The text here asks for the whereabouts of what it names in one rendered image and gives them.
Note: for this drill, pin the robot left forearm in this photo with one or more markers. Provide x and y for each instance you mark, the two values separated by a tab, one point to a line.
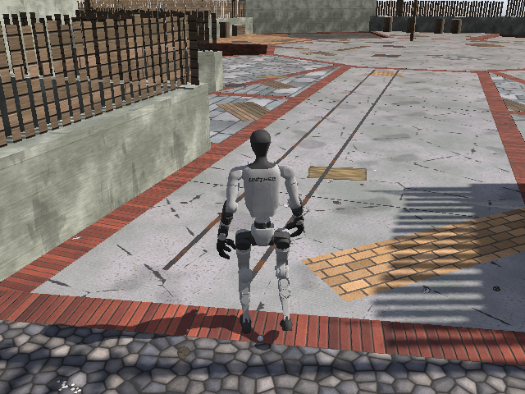
225	224

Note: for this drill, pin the left robot hand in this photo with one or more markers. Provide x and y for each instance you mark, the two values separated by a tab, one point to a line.
221	246

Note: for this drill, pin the right robot hand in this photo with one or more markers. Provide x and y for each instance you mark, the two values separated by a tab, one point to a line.
293	225

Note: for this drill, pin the robot left upper arm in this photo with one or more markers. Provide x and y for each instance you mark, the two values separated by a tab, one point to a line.
232	189

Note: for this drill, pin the right robot foot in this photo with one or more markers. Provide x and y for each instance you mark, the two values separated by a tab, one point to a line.
286	325

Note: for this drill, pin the humanoid robot torso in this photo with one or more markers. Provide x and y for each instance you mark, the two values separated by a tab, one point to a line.
262	197

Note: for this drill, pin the robot right upper arm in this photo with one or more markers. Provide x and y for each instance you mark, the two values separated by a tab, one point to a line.
291	185

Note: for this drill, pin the robot right forearm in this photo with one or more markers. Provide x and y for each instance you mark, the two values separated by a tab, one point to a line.
298	214

